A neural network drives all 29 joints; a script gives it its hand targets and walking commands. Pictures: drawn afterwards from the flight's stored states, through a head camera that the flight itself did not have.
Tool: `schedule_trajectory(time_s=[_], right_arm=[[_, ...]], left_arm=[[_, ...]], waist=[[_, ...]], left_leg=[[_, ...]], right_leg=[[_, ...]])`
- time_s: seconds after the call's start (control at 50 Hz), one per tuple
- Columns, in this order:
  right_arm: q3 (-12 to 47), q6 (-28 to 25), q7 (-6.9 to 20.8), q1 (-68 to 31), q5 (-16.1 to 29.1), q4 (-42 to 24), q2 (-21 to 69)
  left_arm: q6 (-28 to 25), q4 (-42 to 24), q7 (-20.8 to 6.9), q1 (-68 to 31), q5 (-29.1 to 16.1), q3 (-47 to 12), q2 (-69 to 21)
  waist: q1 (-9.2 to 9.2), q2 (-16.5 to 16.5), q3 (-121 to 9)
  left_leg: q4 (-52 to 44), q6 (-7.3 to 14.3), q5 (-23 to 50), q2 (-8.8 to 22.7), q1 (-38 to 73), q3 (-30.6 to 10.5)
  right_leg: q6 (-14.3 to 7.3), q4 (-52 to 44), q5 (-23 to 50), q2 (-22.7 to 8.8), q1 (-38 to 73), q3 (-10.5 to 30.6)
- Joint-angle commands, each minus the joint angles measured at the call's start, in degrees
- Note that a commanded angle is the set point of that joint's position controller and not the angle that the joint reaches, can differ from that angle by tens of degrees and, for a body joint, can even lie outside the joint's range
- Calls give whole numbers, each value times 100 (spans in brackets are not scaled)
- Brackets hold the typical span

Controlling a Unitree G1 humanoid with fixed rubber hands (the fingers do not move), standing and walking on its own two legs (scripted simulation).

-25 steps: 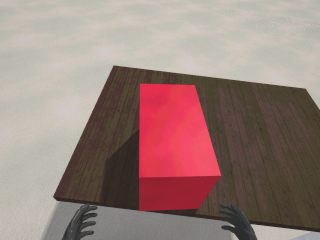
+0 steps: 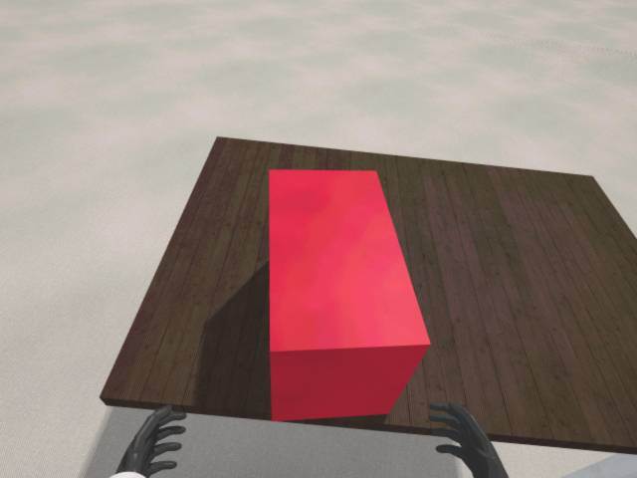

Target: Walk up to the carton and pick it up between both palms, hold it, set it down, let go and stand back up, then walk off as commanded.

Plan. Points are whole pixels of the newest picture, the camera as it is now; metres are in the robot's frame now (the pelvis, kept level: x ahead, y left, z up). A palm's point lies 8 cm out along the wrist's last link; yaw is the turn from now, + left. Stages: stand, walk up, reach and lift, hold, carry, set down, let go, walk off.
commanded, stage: stand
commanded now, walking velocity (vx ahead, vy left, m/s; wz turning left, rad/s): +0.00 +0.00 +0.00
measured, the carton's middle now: (327, 288) +0.41 +0.00 -0.01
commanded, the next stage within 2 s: none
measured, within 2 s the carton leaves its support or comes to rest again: neither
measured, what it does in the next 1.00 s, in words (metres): stands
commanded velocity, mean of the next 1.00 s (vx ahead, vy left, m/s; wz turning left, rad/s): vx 0.00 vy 0.00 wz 0.00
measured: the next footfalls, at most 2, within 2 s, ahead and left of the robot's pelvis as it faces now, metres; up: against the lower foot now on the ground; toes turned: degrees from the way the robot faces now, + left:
none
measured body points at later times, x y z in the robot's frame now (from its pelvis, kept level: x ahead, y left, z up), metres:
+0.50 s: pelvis +0.00 +0.00 +0.00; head -0.01 +0.01 +0.45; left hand +0.13 +0.30 -0.09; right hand +0.19 -0.20 -0.05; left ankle -0.03 +0.13 -0.75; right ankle +0.01 -0.10 -0.75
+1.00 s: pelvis -0.01 +0.00 +0.00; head -0.01 +0.01 +0.45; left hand +0.12 +0.30 -0.09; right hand +0.19 -0.20 -0.05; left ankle -0.03 +0.13 -0.75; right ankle +0.01 -0.10 -0.75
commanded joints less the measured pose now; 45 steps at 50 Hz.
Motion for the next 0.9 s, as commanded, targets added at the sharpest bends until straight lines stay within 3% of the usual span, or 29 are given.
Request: schedule_trajectory(time_s=[0.0,0.02,0.08,0.14,0.22,0.28,0.3,0.36,0.4,0.42,0.46,0.5,0.54,0.56,0.62,0.68,0.88], right_arm=[[-706,876,-404,83,-320,-111,-1746],[-718,891,-388,156,-324,-186,-1826],[-739,901,-377,148,-296,-370,-1892],[-753,935,-351,177,-294,-410,-1846],[-752,967,-326,230,-285,-422,-1926],[-761,945,-333,239,-274,-407,-1960],[-760,947,-323,187,-255,-404,-1925],[-759,945,-313,113,-225,-460,-1949],[-780,947,-322,146,-205,-441,-2028],[-756,958,-317,124,-210,-425,-1971],[-752,956,-345,119,-215,-458,-1919],[-758,959,-344,85,-201,-455,-1978],[-752,969,-330,75,-223,-462,-1997],[-742,980,-347,121,-205,-449,-1967],[-735,986,-337,26,-201,-477,-1943],[-752,1003,-334,79,-189,-384,-1982],[-771,1005,-342,42,-193,-389,-2044]], left_arm=[[-647,239,61,-61,-40,547,1482],[-688,275,15,-133,-46,546,1431],[-739,529,-60,-238,-46,543,1374],[-767,683,-111,-363,-53,570,1521],[-816,865,-145,-241,-67,610,1675],[-846,904,-137,-207,-77,626,1739],[-857,964,-130,-243,-78,627,1754],[-889,1031,-148,-222,-92,631,1799],[-901,1049,-149,-248,-114,629,1774],[-920,1077,-151,-319,-105,639,1844],[-919,1122,-156,-198,-102,619,1767],[-915,1127,-146,-269,-126,636,1854],[-927,1145,-160,-288,-122,626,1768],[-933,1163,-155,-256,-119,646,1844],[-938,1189,-168,-235,-122,626,1823],[-955,1235,-167,-164,-137,630,1888],[-986,1299,-159,-197,-152,628,1890]], waist=[[-61,767,-161],[-130,1027,12],[-107,781,229],[-134,438,284],[-119,556,368],[-102,655,262],[-132,854,291],[-95,734,186],[-115,842,116],[-149,746,160],[-155,930,112],[-180,858,112],[-186,989,17],[-181,855,71],[-158,971,105],[-122,855,163],[-214,864,253]], left_leg=[[152,264,576,207,-1015,-164],[61,246,175,144,-1104,-117],[-92,258,-552,164,-1301,-236],[-22,288,-567,182,-1102,-262],[-133,310,-899,202,-1195,-323],[-136,331,-666,235,-1183,-368],[-127,327,-600,220,-1166,-335],[-110,330,-299,279,-1105,-407],[-79,326,-174,281,-1081,-393],[-123,324,-178,291,-1097,-390],[-101,333,-119,333,-1026,-394],[-113,324,-118,303,-1121,-385],[-73,302,-37,279,-955,-337],[-75,318,65,310,-909,-365],[-132,310,-146,299,-1080,-334],[-125,340,-173,308,-981,-338],[-180,312,-51,324,-957,-363]], right_leg=[[65,219,246,-705,284,434],[54,175,108,-729,172,494],[22,92,-388,-687,-96,518],[-19,-72,-824,-706,-393,615],[-10,-129,-1038,-710,-426,653],[-35,-38,-717,-758,-237,674],[-60,-56,-659,-779,-202,705],[-53,28,-305,-743,-80,617],[-85,53,-83,-772,38,629],[-81,110,-114,-774,20,599],[-65,91,129,-774,62,586],[-105,101,225,-798,138,587],[-92,89,186,-783,90,608],[-95,83,115,-783,22,575],[-87,91,69,-767,76,553],[-120,28,-61,-813,-51,646],[-124,46,17,-797,-98,596]])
